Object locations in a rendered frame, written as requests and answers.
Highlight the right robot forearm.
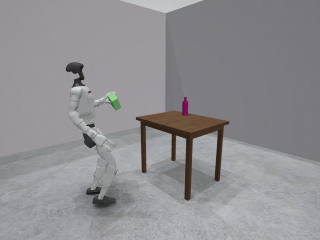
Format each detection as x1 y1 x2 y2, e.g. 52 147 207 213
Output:
70 112 98 139

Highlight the robot right upper arm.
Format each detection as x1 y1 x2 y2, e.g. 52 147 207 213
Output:
68 86 83 119

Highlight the sponge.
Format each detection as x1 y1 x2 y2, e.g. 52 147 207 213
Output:
107 93 121 110

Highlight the left robot shin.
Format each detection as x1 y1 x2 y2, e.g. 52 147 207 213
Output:
91 163 108 190

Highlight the robot left hand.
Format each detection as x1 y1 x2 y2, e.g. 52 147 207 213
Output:
104 91 118 104

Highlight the left robot thigh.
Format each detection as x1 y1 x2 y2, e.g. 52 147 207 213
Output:
96 128 108 168

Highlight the left robot forearm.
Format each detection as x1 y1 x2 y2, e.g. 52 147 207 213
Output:
93 97 106 107

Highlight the table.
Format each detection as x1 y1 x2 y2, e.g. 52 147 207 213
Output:
136 110 230 201

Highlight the robot right hand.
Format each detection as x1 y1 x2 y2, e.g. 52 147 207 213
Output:
93 134 116 153

